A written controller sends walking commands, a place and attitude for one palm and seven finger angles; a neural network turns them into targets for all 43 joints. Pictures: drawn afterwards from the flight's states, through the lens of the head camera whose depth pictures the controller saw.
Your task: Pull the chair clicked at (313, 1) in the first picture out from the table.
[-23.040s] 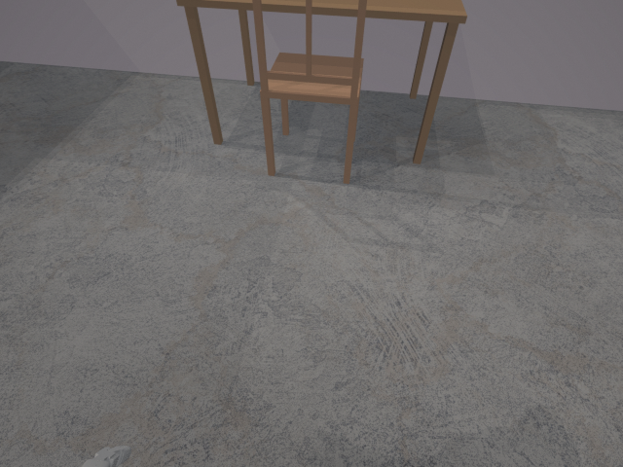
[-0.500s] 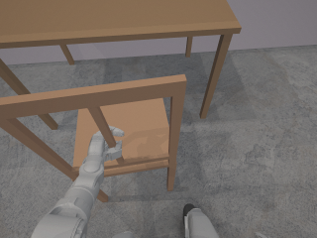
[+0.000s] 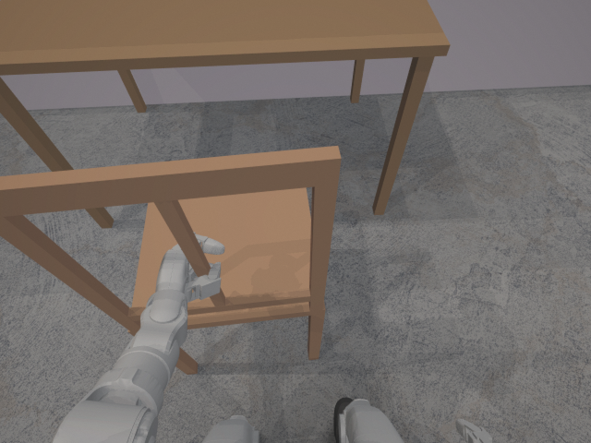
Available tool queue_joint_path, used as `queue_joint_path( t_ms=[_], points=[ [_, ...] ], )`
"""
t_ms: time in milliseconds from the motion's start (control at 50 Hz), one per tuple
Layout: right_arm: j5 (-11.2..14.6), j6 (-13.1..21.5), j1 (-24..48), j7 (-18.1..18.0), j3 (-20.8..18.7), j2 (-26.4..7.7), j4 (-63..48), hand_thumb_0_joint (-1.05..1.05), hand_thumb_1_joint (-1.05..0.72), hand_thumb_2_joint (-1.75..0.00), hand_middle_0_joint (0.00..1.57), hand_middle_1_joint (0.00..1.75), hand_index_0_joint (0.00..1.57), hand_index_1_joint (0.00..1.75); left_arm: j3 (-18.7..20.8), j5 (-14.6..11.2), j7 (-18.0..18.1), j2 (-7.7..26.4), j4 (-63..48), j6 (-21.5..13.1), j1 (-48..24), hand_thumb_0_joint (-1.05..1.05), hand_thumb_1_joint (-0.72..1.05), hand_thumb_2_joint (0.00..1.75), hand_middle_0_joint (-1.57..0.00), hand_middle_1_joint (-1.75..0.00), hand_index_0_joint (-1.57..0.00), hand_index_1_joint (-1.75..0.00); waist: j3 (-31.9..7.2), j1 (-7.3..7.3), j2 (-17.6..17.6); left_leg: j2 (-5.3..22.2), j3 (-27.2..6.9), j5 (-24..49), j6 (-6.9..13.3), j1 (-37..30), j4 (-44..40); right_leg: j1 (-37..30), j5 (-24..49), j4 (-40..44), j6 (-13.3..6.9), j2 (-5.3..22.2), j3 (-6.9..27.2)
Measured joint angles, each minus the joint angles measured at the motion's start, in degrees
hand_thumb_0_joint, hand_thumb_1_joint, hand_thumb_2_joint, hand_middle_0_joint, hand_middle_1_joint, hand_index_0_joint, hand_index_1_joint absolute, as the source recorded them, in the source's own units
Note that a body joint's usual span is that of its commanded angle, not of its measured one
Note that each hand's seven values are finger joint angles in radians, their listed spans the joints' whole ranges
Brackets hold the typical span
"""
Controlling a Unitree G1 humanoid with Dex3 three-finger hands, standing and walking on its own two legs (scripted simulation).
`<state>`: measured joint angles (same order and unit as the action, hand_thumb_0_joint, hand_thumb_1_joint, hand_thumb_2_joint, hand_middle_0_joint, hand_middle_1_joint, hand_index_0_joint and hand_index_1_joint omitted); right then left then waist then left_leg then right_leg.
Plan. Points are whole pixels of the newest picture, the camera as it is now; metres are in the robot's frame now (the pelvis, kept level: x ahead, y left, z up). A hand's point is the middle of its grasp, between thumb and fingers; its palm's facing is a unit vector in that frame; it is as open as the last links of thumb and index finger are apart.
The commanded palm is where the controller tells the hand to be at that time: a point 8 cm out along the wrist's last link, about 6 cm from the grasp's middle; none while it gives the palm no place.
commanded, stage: step backward, pulling the chair out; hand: left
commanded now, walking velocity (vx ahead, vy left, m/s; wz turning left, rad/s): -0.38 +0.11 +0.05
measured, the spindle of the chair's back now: (198, 262) +0.37 +0.16 -0.03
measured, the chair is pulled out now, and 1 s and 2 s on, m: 0.34 0.49 0.64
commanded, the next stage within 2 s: stop walking, hand still on the chair in 1.12 s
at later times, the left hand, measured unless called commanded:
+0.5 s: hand (206, 302) +0.31 +0.14 -0.05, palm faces +0.02 -0.98 -0.21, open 5.3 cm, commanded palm +0.29 +0.20 -0.04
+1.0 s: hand (194, 377) +0.21 +0.14 -0.05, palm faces +0.00 -0.98 -0.20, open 5.3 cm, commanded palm +0.21 +0.20 -0.04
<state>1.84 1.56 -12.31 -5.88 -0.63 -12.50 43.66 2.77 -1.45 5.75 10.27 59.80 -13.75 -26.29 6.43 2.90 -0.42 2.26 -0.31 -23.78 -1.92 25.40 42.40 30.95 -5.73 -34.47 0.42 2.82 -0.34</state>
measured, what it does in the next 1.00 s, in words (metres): walks backwards: right foot, then right foot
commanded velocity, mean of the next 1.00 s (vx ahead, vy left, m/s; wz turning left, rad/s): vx -0.36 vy -0.03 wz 0.02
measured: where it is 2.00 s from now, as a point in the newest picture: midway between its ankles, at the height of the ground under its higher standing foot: outside the picture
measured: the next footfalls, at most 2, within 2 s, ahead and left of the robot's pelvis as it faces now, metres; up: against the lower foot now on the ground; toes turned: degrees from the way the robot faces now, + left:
right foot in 0.26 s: +0.08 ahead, -0.12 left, +0.00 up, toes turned -1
right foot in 0.70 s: -0.01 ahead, -0.13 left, +0.00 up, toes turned +0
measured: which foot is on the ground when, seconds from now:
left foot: down 0.00-0.82, up 0.84-0.94, down 0.96-1.00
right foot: down 0.00-0.14, up 0.16-0.24, down 0.26-0.56, up 0.58-0.68, down 0.70-1.00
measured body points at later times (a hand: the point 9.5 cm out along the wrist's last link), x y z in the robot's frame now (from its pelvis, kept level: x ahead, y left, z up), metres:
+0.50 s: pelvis -0.06 +0.01 +0.01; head +0.03 +0.00 +0.45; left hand +0.31 +0.20 -0.03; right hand +0.03 -0.27 -0.12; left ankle -0.02 +0.14 -0.71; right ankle +0.04 -0.12 -0.72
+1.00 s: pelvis -0.14 +0.01 +0.01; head -0.09 +0.01 +0.45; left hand +0.20 +0.20 -0.03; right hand -0.06 -0.27 -0.12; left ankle -0.11 +0.13 -0.72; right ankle -0.05 -0.13 -0.72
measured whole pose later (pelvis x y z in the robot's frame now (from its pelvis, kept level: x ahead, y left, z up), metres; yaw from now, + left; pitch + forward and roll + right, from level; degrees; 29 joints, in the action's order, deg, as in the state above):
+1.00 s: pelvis -0.14 +0.01 +0.01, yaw +1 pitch +2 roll +0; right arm 1.9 2.6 -12.1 -7.6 -0.3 -15.4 46.4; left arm 1.4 -0.9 5.2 10.0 63.4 -12.0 -28.5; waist 5.6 3.9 -0.1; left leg -0.1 -0.1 -15.4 -0.3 21.6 35.7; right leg 25.9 -8.2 -32.4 1.6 2.5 -0.5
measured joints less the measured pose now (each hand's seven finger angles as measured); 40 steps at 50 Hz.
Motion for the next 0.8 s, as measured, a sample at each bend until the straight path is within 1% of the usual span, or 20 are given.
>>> queue_joint_path(
  t_ms=[40, 80, 100, 120, 160, 220, 240, 280, 300, 380, 440, 480, 500, 540, 580, 640, 660, 700, 720, 800],
  points=[
    [-0.12, 0.18, 0.32, 0.02, 0.00, -0.84, 0.67, 0.01, -0.90, -0.90, 0.21, 0.30, 0.20, 0.29, 0.23, 0.42, 0.24, -0.82, 0.76, -0.14, -0.41, 0.04, 0.66, 0.81, -0.35, -1.25, -0.50, -1.45, -0.26, 0.19, -0.29, -1.27, 0.07, -2.78, 0.41, 0.00, 2.55, -0.38, 1.49, 2.27, 0.22, 0.45, -0.19],
    [-0.19, 0.40, 0.16, -0.12, 0.28, -1.77, 1.18, 0.01, -0.90, -0.90, 0.21, 0.30, 0.20, 0.29, -0.06, 0.94, 0.24, -1.36, 1.31, 0.05, -0.95, 0.04, 0.66, 0.81, -0.34, -1.26, -0.50, -1.45, -0.87, 0.53, -0.37, -2.01, 0.65, -2.83, 0.67, -1.98, 0.63, -0.54, 2.81, 4.18, 0.62, 0.92, -0.66],
    [-0.17, 0.54, -0.13, -0.29, 0.46, -2.24, 1.30, 0.01, -0.90, -0.90, 0.21, 0.30, 0.20, 0.29, -0.49, 1.26, 0.14, -1.50, 1.40, 0.17, -1.24, 0.04, 0.66, 0.81, -0.34, -1.26, -0.50, -1.45, -1.32, 0.76, -0.50, -2.01, 0.89, -1.13, 0.89, -3.62, -2.83, -0.35, 3.23, 4.64, 0.88, 1.08, -1.10],
    [-0.18, 0.63, -0.26, -0.55, 0.56, -2.37, 1.46, 0.01, -0.90, -0.90, 0.21, 0.30, 0.20, 0.29, -1.10, 1.54, 0.02, -1.34, 1.46, 0.30, -1.71, 0.04, 0.66, 0.80, -0.33, -1.27, -0.50, -1.45, -1.34, 0.92, 0.03, -2.42, 0.90, 4.08, 1.20, -4.03, -5.26, -0.15, 3.45, 4.68, 1.16, 1.58, -1.25],
    [-0.16, 0.50, -0.72, -1.03, 0.63, -2.10, 1.15, 0.01, -0.90, -0.90, 0.21, 0.30, 0.20, 0.29, -2.02, 1.61, -0.17, -0.79, 1.39, 0.61, -2.27, 0.04, 0.67, 0.80, -0.33, -1.28, -0.50, -1.45, -0.85, 0.45, 1.39, -2.98, 1.36, 6.51, 1.76, -4.18, -5.56, 0.29, 1.13, 2.83, 1.22, 1.81, -0.49],
    [-0.60, 0.20, -2.14, -1.17, 0.39, -1.20, 0.30, 0.01, -0.90, -0.90, 0.21, 0.30, 0.20, 0.29, -2.67, 0.90, -0.33, -0.31, 0.78, 1.56, -1.56, 0.04, 0.67, 0.80, -0.32, -1.28, -0.50, -1.45, -1.10, -0.20, 1.42, -2.24, 1.36, 5.16, 1.81, -4.50, -5.54, -1.58, -6.19, -3.08, 0.45, 0.37, -0.26],
    [-0.78, 0.25, -2.58, -1.09, 0.31, -0.84, 0.23, 0.01, -0.90, -0.90, 0.21, 0.30, 0.20, 0.29, -2.63, 0.77, -0.40, -0.29, 0.88, 1.60, -1.43, 0.05, 0.67, 0.80, -0.32, -1.27, -0.50, -1.45, -1.27, -0.41, 1.13, -1.85, 1.15, 5.00, 1.64, -4.40, -5.51, -3.20, -6.30, -3.66, 0.09, -0.12, -0.39],
    [-0.99, 0.40, -2.39, -0.66, 0.30, -0.19, 0.59, 0.01, -0.90, -0.90, 0.21, 0.30, 0.20, 0.29, -2.15, 0.59, -0.50, 0.03, 1.19, 1.32, -1.70, 0.05, 0.67, 0.80, -0.32, -1.27, -0.50, -1.45, -0.93, -1.34, 0.54, -0.69, 1.26, 4.95, 1.10, -4.09, -5.18, -5.65, -7.54, -0.92, 0.27, -1.14, -0.68],
    [-1.05, 0.43, -1.67, -0.44, 0.34, 0.01, 0.85, 0.01, -0.90, -0.90, 0.21, 0.30, 0.20, 0.29, -1.71, 0.35, -0.49, 0.29, 1.50, 1.11, -2.26, 0.05, 0.67, 0.81, -0.32, -1.27, -0.50, -1.45, -0.09, -1.44, -0.07, 0.13, 1.14, 5.09, 0.77, -4.00, -5.00, -5.98, -6.76, 0.06, 0.17, -1.93, -0.89],
    [-0.66, 0.30, 0.73, -0.35, 0.48, 0.42, 1.09, 0.01, -0.90, -0.90, 0.21, 0.30, 0.20, 0.29, 0.33, -0.10, -0.35, 1.31, 2.83, 0.89, -4.79, 0.05, 0.67, 0.81, -0.33, -1.25, -0.50, -1.45, 2.28, 0.00, -0.71, 0.92, 0.18, 7.27, -0.38, -2.58, -4.82, -6.02, -3.88, 2.17, -0.83, -2.62, -2.04],
    [-0.28, 0.02, 1.81, -0.69, 0.07, -1.00, 0.92, 0.01, -0.90, -0.90, 0.21, 0.30, 0.20, 0.30, 1.12, -0.26, -0.22, 1.27, 2.98, 1.48, -5.60, 0.05, 0.67, 0.81, -0.34, -1.25, -0.50, -1.45, 2.41, 1.44, -1.57, 0.47, -1.14, 3.67, -0.47, -1.18, -3.03, -4.73, -3.10, 1.99, -0.83, -2.46, -2.67],
    [-0.10, -0.14, 2.41, -0.99, -0.20, -1.95, 1.00, 0.01, -0.90, -0.90, 0.21, 0.30, 0.20, 0.30, 1.06, -0.04, -0.13, 1.08, 2.38, 1.99, -5.69, 0.05, 0.67, 0.80, -0.33, -1.25, -0.50, -1.45, 2.79, 2.12, -1.17, -0.36, -1.02, 2.64, -0.13, -0.58, -2.68, -4.45, -2.28, 2.30, -0.43, -1.62, -2.52],
    [-0.06, -0.25, 2.54, -1.12, -0.19, -2.35, 0.97, 0.01, -0.90, -0.90, 0.21, 0.30, 0.20, 0.30, 0.91, -0.02, -0.07, 1.00, 1.85, 2.24, -5.40, 0.05, 0.67, 0.79, -0.32, -1.25, -0.50, -1.45, 2.96, 2.27, -0.69, -0.67, -0.52, 3.86, 0.14, -0.85, -3.53, -4.51, -1.76, 2.67, -0.17, -1.20, -2.19],
    [-0.17, -0.52, 1.95, -1.39, -0.04, -3.04, 0.34, 0.01, -0.90, -0.90, 0.21, 0.30, 0.20, 0.29, -0.01, 0.13, 0.02, 0.87, 0.39, 2.64, -4.14, 0.04, 0.68, 0.79, -0.32, -1.26, -0.50, -1.45, 2.61, 2.29, 0.07, -0.86, 0.64, 11.39, 1.02, -1.73, -6.82, -4.47, -0.80, 3.29, 0.46, -0.68, -1.58],
    [-0.28, -0.94, 1.04, -1.54, -0.13, -3.08, -0.61, 0.01, -0.90, -0.90, 0.21, 0.30, 0.20, 0.29, -1.16, 0.06, -0.10, 0.93, -0.96, 2.82, -2.75, 0.04, 0.68, 0.78, -0.31, -1.27, -0.50, -1.45, 2.23, 1.67, 0.91, -1.08, 1.53, 11.84, 1.63, -1.94, -7.29, -3.66, -3.03, 1.92, 0.66, -0.41, -0.85],
    [-0.42, -1.26, -0.45, -1.33, -0.23, -2.41, -1.71, 0.01, -0.90, -0.90, 0.20, 0.30, 0.20, 0.29, -2.44, -0.22, -0.40, 0.66, -2.25, 2.92, -1.04, 0.04, 0.68, 0.78, -0.31, -1.27, -0.50, -1.45, 1.70, 0.45, 0.41, -0.29, 1.48, 10.88, 1.69, -1.42, -7.09, -3.72, -11.62, -3.04, -0.05, -1.39, -0.54],
    [-0.48, -1.06, -0.84, -1.25, -0.15, -2.01, -1.69, 0.01, -0.90, -0.90, 0.20, 0.30, 0.20, 0.29, -2.67, -0.22, -0.56, 0.54, -2.35, 2.76, -0.70, 0.04, 0.68, 0.78, -0.31, -1.28, -0.50, -1.45, 1.57, -0.01, 0.08, 0.06, 1.21, 10.98, 1.56, -1.15, -6.92, -4.95, -11.79, -3.35, -0.16, -1.73, -0.61],
    [-0.53, -0.55, -1.38, -0.97, 0.22, -0.82, -1.14, 0.01, -0.90, -0.90, 0.20, 0.30, 0.20, 0.29, -2.84, -0.09, -0.99, 0.78, -2.02, 2.25, -0.28, 0.04, 0.68, 0.79, -0.32, -1.28, -0.50, -1.45, 0.87, -1.13, 0.30, 0.47, 1.18, 11.15, 1.11, -0.45, -6.27, -8.59, -7.56, -1.10, -0.07, -1.89, -0.27],
    [-0.57, -0.38, -0.82, -0.77, 0.41, -0.40, -0.61, 0.01, -0.90, -0.90, 0.20, 0.30, 0.20, 0.29, -2.61, -0.11, -0.92, 0.97, -1.60, 1.93, -0.44, 0.04, 0.68, 0.80, -0.32, -1.28, -0.50, -1.45, 1.11, -1.71, -0.10, 1.27, 1.18, 11.19, 0.77, -0.18, -5.85, -9.00, -7.26, -0.15, 0.00, -2.63, -0.23],
    [-0.51, 0.24, 1.52, -0.69, 0.76, 0.68, 0.43, 0.01, -0.90, -0.90, 0.21, 0.30, 0.20, 0.29, -1.12, -0.69, -0.87, 1.56, 0.80, 0.95, -2.10, 0.04, 0.67, 0.80, -0.34, -1.26, -0.50, -1.45, 2.61, -1.44, -1.50, 2.77, 0.38, 13.30, -0.40, 0.62, -6.56, -8.19, -6.23, 0.41, -0.51, -4.17, -0.92]
  ],
)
